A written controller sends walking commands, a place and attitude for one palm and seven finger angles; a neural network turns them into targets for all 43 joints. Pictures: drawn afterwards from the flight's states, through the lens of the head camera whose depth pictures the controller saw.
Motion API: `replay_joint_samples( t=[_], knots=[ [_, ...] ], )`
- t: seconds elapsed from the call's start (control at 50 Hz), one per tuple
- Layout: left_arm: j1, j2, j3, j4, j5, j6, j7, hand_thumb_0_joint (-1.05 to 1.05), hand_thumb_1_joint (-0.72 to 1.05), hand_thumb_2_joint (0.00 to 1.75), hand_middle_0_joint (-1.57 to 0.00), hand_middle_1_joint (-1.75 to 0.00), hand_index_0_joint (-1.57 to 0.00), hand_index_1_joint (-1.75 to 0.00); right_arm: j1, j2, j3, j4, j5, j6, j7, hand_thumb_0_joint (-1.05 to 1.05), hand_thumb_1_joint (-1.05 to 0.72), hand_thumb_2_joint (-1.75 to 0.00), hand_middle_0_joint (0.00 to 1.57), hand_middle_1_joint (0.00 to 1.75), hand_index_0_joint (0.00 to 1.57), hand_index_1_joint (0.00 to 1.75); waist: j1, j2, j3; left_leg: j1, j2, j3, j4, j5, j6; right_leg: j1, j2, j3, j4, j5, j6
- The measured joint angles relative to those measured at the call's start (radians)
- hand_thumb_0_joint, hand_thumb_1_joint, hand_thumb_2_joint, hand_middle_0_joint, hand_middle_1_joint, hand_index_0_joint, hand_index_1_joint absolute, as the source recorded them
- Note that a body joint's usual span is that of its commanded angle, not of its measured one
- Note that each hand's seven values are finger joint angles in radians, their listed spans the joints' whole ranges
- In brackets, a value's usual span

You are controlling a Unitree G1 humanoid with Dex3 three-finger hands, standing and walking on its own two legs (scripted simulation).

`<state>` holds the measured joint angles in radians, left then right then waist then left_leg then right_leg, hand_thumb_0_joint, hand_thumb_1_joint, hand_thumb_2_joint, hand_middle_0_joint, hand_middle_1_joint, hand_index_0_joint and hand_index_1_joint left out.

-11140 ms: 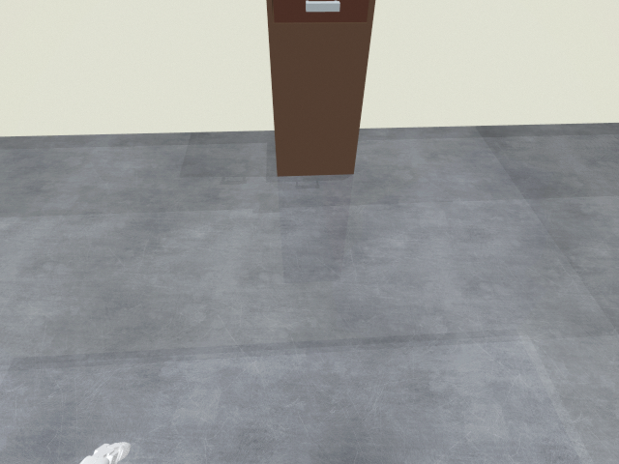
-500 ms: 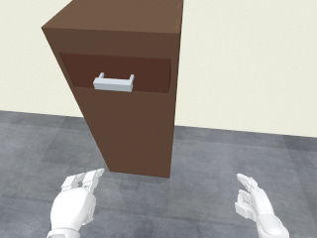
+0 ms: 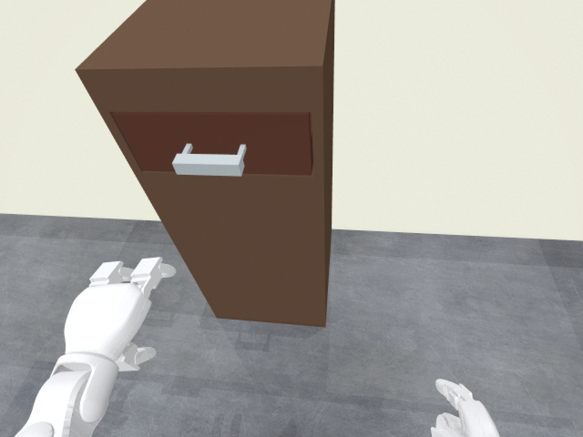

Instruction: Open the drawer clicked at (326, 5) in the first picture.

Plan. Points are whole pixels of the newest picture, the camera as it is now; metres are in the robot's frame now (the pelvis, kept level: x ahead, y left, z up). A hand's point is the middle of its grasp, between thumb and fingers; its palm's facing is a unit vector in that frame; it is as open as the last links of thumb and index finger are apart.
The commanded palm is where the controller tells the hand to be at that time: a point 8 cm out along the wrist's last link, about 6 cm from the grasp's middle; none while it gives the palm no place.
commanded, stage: raise the hand with hooked fingers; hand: left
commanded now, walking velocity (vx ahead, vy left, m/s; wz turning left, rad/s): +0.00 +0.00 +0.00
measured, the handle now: (212, 156) +0.56 +0.21 +0.06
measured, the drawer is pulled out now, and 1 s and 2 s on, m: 0.00 0.00 0.00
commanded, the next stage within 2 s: move the hooked fingers above the handle in 1.00 s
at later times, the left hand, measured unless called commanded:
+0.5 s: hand (79, 239) +0.30 +0.29 +0.15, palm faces +0.09 -0.05 -0.99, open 13.7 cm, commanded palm +0.27 +0.28 +0.21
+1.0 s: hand (74, 241) +0.29 +0.28 +0.16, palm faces +0.10 -0.06 -0.99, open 13.8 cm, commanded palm +0.26 +0.28 +0.23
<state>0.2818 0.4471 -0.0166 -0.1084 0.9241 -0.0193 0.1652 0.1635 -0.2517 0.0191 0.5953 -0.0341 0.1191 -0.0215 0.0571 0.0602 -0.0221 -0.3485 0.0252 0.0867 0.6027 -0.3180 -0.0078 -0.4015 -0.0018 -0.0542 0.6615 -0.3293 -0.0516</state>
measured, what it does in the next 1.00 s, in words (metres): stands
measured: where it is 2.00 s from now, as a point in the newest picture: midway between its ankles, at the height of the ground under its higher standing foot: outside the picture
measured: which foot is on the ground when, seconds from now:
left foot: down 0.00-1.00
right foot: down 0.00-1.00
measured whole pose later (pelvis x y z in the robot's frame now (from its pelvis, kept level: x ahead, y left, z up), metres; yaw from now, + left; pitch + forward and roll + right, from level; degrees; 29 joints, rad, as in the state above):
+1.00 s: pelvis -0.02 +0.03 +0.02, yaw +2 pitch -1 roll +0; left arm -0.15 0.58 0.01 -0.07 0.83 -0.08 -0.08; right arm 0.14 -0.28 0.01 0.65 0.01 0.13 0.01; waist 0.09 0.08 0.04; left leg -0.18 -0.02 0.06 0.39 -0.19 0.04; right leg -0.20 -0.03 -0.08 0.40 -0.19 -0.01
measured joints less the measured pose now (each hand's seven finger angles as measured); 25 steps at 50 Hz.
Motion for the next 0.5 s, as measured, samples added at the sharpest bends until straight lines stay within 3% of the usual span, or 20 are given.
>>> replay_joint_samples(
  t=[0.1,0.18,0.32,0.5],
  knots=[
    [-0.039,0.015,0.024,-0.02,0.016,-0.061,0.054,0.0,-0.07,0.49,-0.29,-0.93,-0.29,-0.92,0.009,-0.031,-0.042,0.033,-0.002,-0.015,-0.01,0.01,-0.91,-0.9,0.2,0.3,0.2,0.3,0.02,0.001,0.012,0.016,-0.01,-0.014,-0.015,0.008,0.011,0.033,-0.009,-0.014,-0.035,0.013,0.01],
    [-0.139,0.019,0.022,0.02,0.016,-0.024,0.056,0.0,-0.16,0.45,-0.3,-0.99,-0.3,-0.98,-0.021,-0.034,-0.056,0.044,0.014,-0.014,-0.008,0.01,-0.91,-0.9,0.2,0.3,0.2,0.3,0.028,0.007,0.012,0.034,-0.019,-0.021,-0.032,0.016,0.02,0.059,-0.017,-0.02,-0.061,0.025,0.02],
    [-0.271,0.036,-0.029,0.041,-0.01,0.074,-0.076,0.0,-0.32,0.38,-0.31,-1.09,-0.31,-1.09,-0.085,-0.001,-0.024,0.018,0.037,0.003,-0.002,0.01,-0.91,-0.9,0.2,0.3,0.2,0.3,0.022,0.023,0.008,0.111,-0.035,-0.013,-0.1,0.041,0.036,0.135,-0.028,-0.012,-0.129,0.053,0.038],
    [-0.397,0.102,-0.023,0.043,-0.043,0.072,-0.222,0.0,-0.46,0.32,-0.32,-1.18,-0.32,-1.17,-0.106,0.023,0.023,-0.001,0.045,0.029,0.012,0.01,-0.91,-0.9,0.21,0.3,0.2,0.3,0.035,0.024,0.03,0.183,-0.046,-0.018,-0.175,0.076,0.047,0.215,-0.033,-0.016,-0.216,0.094,0.05]
  ],
)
